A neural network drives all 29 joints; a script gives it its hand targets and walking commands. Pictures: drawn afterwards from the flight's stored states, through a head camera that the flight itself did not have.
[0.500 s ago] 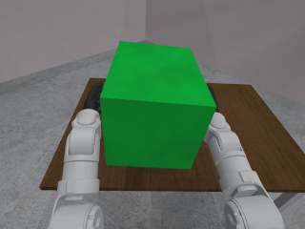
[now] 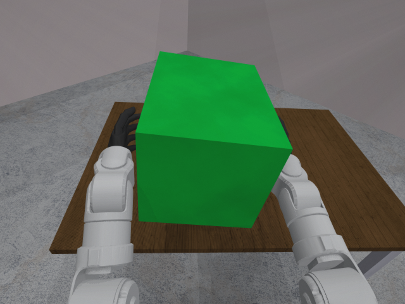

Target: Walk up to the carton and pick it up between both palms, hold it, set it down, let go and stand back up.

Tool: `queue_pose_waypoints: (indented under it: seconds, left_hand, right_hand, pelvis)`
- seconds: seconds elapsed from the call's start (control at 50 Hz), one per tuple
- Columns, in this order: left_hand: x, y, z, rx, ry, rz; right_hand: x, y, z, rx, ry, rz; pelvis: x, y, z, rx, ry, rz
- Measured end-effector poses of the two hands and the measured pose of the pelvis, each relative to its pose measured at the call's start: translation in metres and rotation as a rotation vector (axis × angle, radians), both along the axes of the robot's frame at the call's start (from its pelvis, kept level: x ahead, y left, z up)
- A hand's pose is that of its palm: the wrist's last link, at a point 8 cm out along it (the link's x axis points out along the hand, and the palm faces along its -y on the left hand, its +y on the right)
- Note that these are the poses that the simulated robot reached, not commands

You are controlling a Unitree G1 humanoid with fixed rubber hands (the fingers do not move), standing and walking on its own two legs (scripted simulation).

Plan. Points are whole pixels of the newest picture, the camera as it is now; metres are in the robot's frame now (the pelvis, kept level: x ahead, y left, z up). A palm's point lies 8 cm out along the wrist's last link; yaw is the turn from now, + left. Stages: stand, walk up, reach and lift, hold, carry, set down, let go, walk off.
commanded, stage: hold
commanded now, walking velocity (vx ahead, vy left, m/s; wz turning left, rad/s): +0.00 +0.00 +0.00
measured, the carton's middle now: (202, 134) +0.40 +0.00 +0.17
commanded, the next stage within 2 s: none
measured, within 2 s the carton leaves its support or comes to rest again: neither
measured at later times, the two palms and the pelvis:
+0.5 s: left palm (120, 144) +0.36 +0.16 +0.18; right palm (277, 146) +0.37 -0.14 +0.17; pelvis +0.01 +0.00 +0.00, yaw +1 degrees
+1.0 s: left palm (121, 152) +0.35 +0.16 +0.17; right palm (279, 155) +0.36 -0.15 +0.16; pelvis +0.00 +0.00 +0.00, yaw +0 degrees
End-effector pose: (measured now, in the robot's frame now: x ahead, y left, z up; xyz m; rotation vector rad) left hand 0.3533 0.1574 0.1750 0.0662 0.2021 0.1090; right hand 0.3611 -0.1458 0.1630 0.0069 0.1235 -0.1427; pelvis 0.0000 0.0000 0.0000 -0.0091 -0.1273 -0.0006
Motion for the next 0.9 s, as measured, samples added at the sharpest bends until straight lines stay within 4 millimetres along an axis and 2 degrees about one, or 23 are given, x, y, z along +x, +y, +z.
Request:
queue_pose_waypoints:
  seconds: [0.22,0.5,0.66,0.9]
  left_hand:
    - [0.002,0.001,-0.004,-0.001,0.011,0.000]
    - [0.008,0.001,0.003,0.019,0.004,0.008]
    - [0.003,0.002,-0.006,0.014,0.019,0.008]
    - [-0.004,0.000,-0.004,-0.018,0.005,0.001]
  right_hand:
    - [0.004,0.001,0.001,-0.002,0.009,0.003]
    - [0.012,0.001,0.007,0.008,0.002,0.014]
    - [0.008,0.002,0.000,0.001,0.016,0.018]
    - [-0.003,0.000,0.003,-0.006,0.006,0.002]
  pelvis:
    - [0.002,-0.001,0.000,-0.001,0.000,0.011]
    - [0.008,0.000,0.001,0.001,-0.002,0.010]
    - [0.009,-0.002,0.000,0.000,-0.010,0.017]
    - [0.003,-0.005,0.000,0.003,-0.016,0.013]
